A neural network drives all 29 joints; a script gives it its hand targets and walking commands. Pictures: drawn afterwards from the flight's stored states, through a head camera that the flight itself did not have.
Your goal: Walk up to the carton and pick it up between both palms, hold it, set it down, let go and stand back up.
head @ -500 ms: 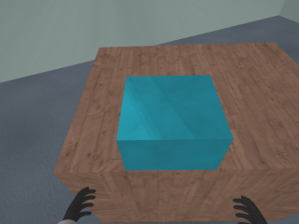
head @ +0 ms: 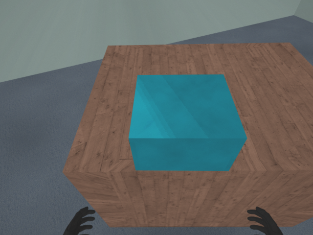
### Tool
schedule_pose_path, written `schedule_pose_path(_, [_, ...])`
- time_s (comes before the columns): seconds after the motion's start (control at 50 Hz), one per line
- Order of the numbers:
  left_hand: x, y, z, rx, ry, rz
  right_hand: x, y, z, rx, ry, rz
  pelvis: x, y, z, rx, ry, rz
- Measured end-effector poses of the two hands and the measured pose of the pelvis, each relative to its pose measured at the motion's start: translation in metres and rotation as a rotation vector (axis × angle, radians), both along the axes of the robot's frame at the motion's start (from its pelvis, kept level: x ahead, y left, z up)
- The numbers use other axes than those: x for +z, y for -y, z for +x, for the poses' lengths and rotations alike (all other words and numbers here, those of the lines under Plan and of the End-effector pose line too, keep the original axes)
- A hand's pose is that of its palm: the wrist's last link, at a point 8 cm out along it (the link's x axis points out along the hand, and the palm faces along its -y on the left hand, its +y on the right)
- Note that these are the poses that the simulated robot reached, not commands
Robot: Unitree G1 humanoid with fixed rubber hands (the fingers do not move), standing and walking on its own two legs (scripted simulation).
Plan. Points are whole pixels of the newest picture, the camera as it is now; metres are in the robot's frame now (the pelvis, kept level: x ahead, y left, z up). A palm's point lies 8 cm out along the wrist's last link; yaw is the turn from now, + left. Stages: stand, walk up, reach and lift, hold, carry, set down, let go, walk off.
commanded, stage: stand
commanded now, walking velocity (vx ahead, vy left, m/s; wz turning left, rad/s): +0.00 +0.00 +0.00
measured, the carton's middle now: (181, 120) +0.44 -0.03 +0.02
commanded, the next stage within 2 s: walk up in 1.86 s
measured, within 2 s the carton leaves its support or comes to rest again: neither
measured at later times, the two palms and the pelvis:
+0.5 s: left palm (73, 234) +0.14 +0.25 -0.08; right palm out of the picture +0.15 -0.26 -0.07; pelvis +0.01 -0.01 +0.00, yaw +0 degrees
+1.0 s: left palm (75, 232) +0.15 +0.24 -0.07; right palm out of the picture +0.14 -0.27 -0.07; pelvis +0.01 -0.01 +0.00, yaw +0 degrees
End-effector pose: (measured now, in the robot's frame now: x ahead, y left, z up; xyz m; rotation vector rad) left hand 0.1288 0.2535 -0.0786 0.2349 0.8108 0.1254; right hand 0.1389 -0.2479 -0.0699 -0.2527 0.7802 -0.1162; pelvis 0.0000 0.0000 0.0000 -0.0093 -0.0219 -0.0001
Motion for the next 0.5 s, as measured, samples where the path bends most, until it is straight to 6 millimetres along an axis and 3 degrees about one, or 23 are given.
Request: schedule_pose_path(0.5, [0.003, 0.006, 0.013, -0.006, -0.008, 0.015, -0.001, 0.01, 0.011, -0.004, -0.01, 0.0, 0.001, 0.007, 0.01, 0.002, 0.0, 0.008])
